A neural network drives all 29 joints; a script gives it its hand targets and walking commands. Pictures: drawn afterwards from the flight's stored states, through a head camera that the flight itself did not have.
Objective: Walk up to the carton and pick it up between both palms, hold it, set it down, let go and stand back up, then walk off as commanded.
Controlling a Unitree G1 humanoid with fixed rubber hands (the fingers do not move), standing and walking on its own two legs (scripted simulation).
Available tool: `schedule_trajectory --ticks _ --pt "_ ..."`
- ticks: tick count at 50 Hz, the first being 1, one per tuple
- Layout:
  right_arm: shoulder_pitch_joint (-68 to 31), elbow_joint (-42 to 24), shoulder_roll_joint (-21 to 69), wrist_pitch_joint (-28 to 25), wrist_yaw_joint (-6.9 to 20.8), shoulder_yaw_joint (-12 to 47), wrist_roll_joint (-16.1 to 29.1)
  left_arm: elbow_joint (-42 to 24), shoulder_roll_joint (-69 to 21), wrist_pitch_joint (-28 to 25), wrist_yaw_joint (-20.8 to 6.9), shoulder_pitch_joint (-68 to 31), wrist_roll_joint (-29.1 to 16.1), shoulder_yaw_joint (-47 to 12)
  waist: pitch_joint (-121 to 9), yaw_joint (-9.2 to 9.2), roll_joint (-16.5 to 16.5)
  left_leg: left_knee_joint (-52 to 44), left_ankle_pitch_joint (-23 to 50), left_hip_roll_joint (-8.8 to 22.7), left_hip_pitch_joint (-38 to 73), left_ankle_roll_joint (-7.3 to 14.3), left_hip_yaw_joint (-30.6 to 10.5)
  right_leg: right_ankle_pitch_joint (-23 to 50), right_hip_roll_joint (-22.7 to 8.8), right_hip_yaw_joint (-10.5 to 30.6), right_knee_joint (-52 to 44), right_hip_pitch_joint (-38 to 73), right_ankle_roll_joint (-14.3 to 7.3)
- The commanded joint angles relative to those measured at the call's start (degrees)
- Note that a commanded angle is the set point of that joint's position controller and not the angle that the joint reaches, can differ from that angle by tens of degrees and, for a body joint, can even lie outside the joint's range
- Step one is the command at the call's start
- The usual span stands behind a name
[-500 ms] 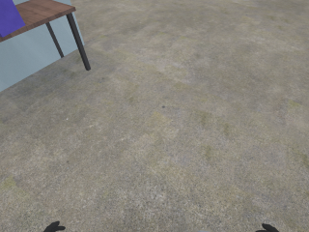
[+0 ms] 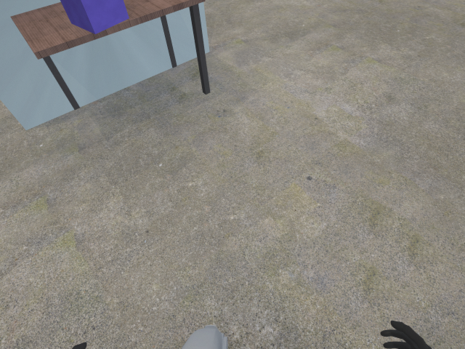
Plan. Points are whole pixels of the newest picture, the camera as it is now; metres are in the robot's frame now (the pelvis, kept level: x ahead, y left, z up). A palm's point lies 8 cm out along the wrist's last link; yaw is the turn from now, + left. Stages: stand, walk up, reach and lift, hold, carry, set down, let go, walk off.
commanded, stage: walk up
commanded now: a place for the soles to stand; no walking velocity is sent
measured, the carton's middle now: out of the picture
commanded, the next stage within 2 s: none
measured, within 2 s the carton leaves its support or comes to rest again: neither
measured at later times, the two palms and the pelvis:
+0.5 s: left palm (81, 309) +0.19 +0.32 -0.08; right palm (387, 262) +0.31 -0.27 -0.12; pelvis +0.18 -0.01 +0.00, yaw +10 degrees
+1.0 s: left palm (95, 229) +0.36 +0.36 -0.09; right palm (344, 189) +0.50 -0.23 -0.12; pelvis +0.36 +0.04 -0.01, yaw +17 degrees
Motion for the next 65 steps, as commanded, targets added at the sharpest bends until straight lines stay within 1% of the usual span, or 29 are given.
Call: schedule_trajectory --ticks 1,3,4,5,6,8,10,15,17,18,19,20,21,23,26,33,36,37,38,39,44,49,52,53,54,55,57,60,65 --pt "-4.1 -5.82 -11.26 -2.76 0.45 -5.73 0.08 -3.58 17.18 -1.29 0.52 -2.39 0.97 8.6 -6.7 -2.98 -7.24 -10.46 1.96 3.84 3.33 -0.47 4.78 27.74 -17.65 3.44 -7.74 11.63 -5.68" --pt "6.71 -2.32 -13.06 -2.92 -1.04 -7.1 -0.37 -3.51 16.63 -0.75 0.36 -4.63 0.46 7.97 -9.74 -9.66 -2.02 -15.53 -1.36 -2.86 20.73 2.26 6.36 30.51 -13.84 0.88 9.57 1.82 -3.87" --pt "14.69 -0.44 -17.44 -3.16 -2.5 -8.86 -0.58 -4.73 14.09 -0.44 0.29 -5.75 0.26 6.9 -11.95 -13.91 7.65 -21.41 -11.28 -1.94 29.24 7.91 -8.42 27.15 -7.54 0.97 28.22 -8.86 -0.86" --pt "11.17 -1.71 -24.26 -2.62 -2.86 -10.25 0.62 -7.34 11.05 -0.54 -0.46 -4.54 -0.19 5.62 -10.01 -10.98 21.76 -32.59 -20.72 9.31 39.55 14.21 -40.55 -5.83 4.33 5.7 40.0 -34.3 2.57" --pt "10.58 -2.01 -24.71 -2.72 -3.18 -10.15 2.51 -7.35 13.24 -1.24 -0.51 -6.92 0.48 5.05 -8.6 -9.76 11.23 -35.97 -25.25 13.51 36.09 15.99 -48.91 -7.62 1.85 16.83 39.6 -35.96 1.63" --pt "7.2 -1.27 -20.19 -2.63 -3.94 -7.83 2.28 -5.7 13.87 -2.17 -0.84 -8.01 0.15 5.13 0.59 -7.56 4.34 -35.81 -22.12 12.56 25.07 13.08 -39.56 -2.68 -1.37 18.47 33.06 -33.73 0.88" --pt "3.01 -1.34 -17.92 -3.08 -3.74 -6.65 0.54 -4.63 12.7 -2.07 -1.03 -5.87 0.61 5.38 4.22 -5.35 7.64 -35.54 -18.1 9.4 12.84 12.27 -31.05 -5.44 -2.72 17.74 25.12 -25.62 0.85" --pt "0.77 -4.15 -17.94 -3.79 -2.33 -6.67 0.13 -3.61 13.0 -2.62 -1.28 -1.18 0.67 6.76 1.9 -3.37 8.76 -29.42 -17.39 8.3 5.61 12.12 -31.59 -5.46 0.02 18.45 9.82 -13.65 -0.55" --pt "-6.04 -6.7 -16.17 -3.81 -2.4 -6.03 0.65 -1.39 13.35 -3.39 -0.62 8.48 0.93 7.32 -1.51 3.79 4.2 -19.86 -15.12 2.96 -10.55 7.09 -21.82 5.03 0.27 17.71 -2.92 10.6 -2.28" --pt "-8.28 -8.94 -9.38 -4.48 -2.44 -4.01 0.79 -0.01 19.02 -3.72 0.62 16.63 1.92 9.66 -7.41 9.28 -8.25 -3.96 -13.57 -6.49 -24.57 -0.01 -8.97 -11.5 -11.86 32.49 -15.46 28.91 -3.77" --pt "-5.98 -8.58 -9.52 -4.25 -3.35 -4.08 -0.53 -0.14 23.48 -3.55 1.19 13.73 1.72 11.09 -5.0 7.57 -11.87 11.99 -11.6 -4.59 -30.52 -2.02 -3.94 -20.13 -31.27 46.35 -25.44 25.56 -6.7" --pt "-6.18 -6.83 -14.39 -3.9 -3.59 -5.05 -0.03 -2.45 21.98 -3.47 1.62 8.62 1.16 9.89 -4.01 5.08 -2.04 18.05 -7.87 -0.33 -25.79 -2.27 -6.85 -18.56 -31.36 46.2 -26.17 19.39 -6.69" --pt "-3.75 -4.87 -13.81 -3.95 -2.87 -5.17 0.4 -3.13 19.07 -3.64 1.73 7.06 0.71 9.39 -1.34 2.95 1.21 17.48 -2.91 0.67 -21.91 -2.6 -7.76 -8.36 -27.32 38.77 -24.51 16.65 -2.95" --pt "1.77 -3.91 -13.65 -3.92 -2.0 -5.57 1.43 -2.91 15.42 -3.27 1.77 4.06 0.59 8.39 -7.33 -0.09 -5.59 16.74 1.3 1.94 -16.11 -2.41 -4.38 21.23 -19.66 21.53 -17.29 21.69 2.23" --pt "-0.06 -5.0 -11.34 -2.81 -1.77 -5.14 1.08 -2.13 12.98 -2.62 1.68 5.59 0.49 7.83 -6.37 0.4 -8.28 12.65 0.96 1.01 -15.57 -2.58 0.35 44.33 -16.82 11.96 -12.03 23.01 2.27" --pt "-6.18 -6.74 -9.69 -2.61 -0.63 -4.26 0.3 -3.49 14.96 -1.23 1.64 1.46 0.81 8.19 -2.19 -0.08 -6.8 -6.98 4.68 2.01 -6.79 -0.86 4.59 35.39 -17.11 5.16 -9.3 16.9 -3.56" --pt "10.72 -2.23 -11.52 -3.29 -2.05 -6.04 0.03 -4.19 15.9 -0.23 1.07 -3.04 -0.06 7.67 -10.07 -9.54 -5.6 -16.32 2.77 -5.81 19.48 2.92 9.13 42.6 -12.78 0.25 12.24 6.92 -2.95" --pt "17.6 -0.78 -15.26 -3.6 -3.44 -7.88 -0.76 -4.68 12.94 -0.26 0.95 -1.79 0.16 6.58 -13.52 -13.3 3.37 -18.56 -4.88 -5.7 30.69 7.74 -3.95 35.65 -8.64 2.78 30.65 -3.38 -1.31" --pt "14.29 -2.07 -23.29 -3.45 -4.37 -9.78 0.17 -7.37 9.61 -0.67 0.07 -1.11 -0.47 4.94 -11.29 -10.9 18.11 -27.24 -11.44 8.87 40.21 16.06 -37.03 0.42 3.08 5.02 43.85 -30.2 2.21" --pt "14.6 -2.45 -23.27 -3.24 -4.65 -9.72 2.19 -7.39 12.68 -1.2 0.03 -4.67 -0.16 4.99 -10.19 -10.49 8.74 -33.21 -16.06 13.13 37.61 17.88 -49.26 -7.02 2.32 16.82 45.96 -35.1 0.89" --pt "6.82 -1.41 -17.11 -4.52 -4.98 -6.44 0.6 -5.21 12.14 -1.25 -1.05 -3.72 0.6 5.63 4.01 -5.63 2.37 -34.37 -12.4 8.99 12.21 11.95 -29.61 -2.72 -3.46 18.67 26.6 -24.3 0.52" --pt "8.2 -2.52 -18.07 -5.38 -4.31 -7.06 -0.11 -5.38 11.54 -2.23 -0.85 -3.81 1.16 5.97 2.21 -6.88 7.88 -29.31 -7.28 9.13 10.83 13.45 -30.31 -4.65 -1.38 16.67 14.27 -20.67 0.57" --pt "0.74 -5.93 -15.95 -5.07 -3.62 -5.97 0.31 -2.74 11.13 -3.4 -0.37 5.95 0.98 7.14 -0.41 1.16 2.16 -17.96 -6.96 4.88 -6.02 8.79 -22.15 6.92 0.28 15.56 0.01 3.54 -1.57" --pt "-1.92 -7.72 -11.08 -5.71 -3.16 -4.26 1.14 -1.83 16.02 -3.67 0.53 13.24 1.89 8.84 -4.73 6.83 -5.62 -1.99 -6.83 -3.54 -16.62 2.93 -13.18 -5.28 -8.18 30.47 -11.38 18.06 -4.33" --pt "1.12 -7.61 -8.36 -5.77 -3.89 -3.74 0.78 -1.17 21.31 -3.64 1.2 15.94 2.09 10.74 -6.72 7.57 -14.14 11.62 -11.87 -7.86 -24.06 -0.88 -3.83 -18.01 -27.04 45.6 -23.2 24.07 -5.96" --pt "1.51 -5.29 -13.23 -5.05 -4.57 -5.01 0.21 -1.7 21.25 -3.61 1.34 11.88 1.22 10.14 -4.77 4.93 -4.77 19.36 -10.38 -2.92 -22.01 -2.04 -7.65 -18.82 -31.09 47.95 -24.12 19.21 -7.57" --pt "3.82 -3.68 -14.33 -5.41 -3.97 -5.23 1.27 -3.54 17.34 -3.48 1.59 6.52 0.9 8.91 -3.35 1.43 0.94 21.12 -1.45 0.37 -17.98 -2.5 -8.14 0.11 -25.2 35.36 -20.3 16.5 -3.9" --pt "7.08 -2.87 -13.65 -4.34 -3.48 -5.91 1.25 -3.41 14.6 -3.11 1.64 5.24 0.64 8.07 -7.08 -0.81 -5.12 18.02 1.08 1.66 -13.26 -2.23 -5.21 28.3 -19.69 20.57 -13.28 17.31 -0.45" --pt "3.35 -4.69 -12.06 -3.24 -2.88 -5.17 1.23 -2.61 14.43 -2.53 1.48 4.31 0.33 8.43 -2.8 -0.62 -8.72 8.6 3.76 2.39 -13.78 -2.87 -0.89 27.01 -17.01 11.82 -12.18 13.7 -1.4"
